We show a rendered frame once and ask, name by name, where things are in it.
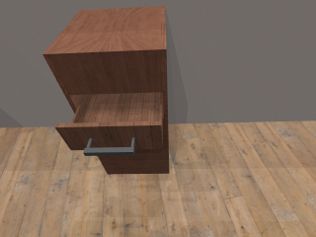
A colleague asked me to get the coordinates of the cabinet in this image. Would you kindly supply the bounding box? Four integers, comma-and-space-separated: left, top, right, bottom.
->
43, 6, 170, 175

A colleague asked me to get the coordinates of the drawer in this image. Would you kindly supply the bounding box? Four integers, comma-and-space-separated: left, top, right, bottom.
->
55, 92, 163, 150

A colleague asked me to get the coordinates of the handle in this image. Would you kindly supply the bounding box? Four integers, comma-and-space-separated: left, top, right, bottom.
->
83, 137, 135, 156

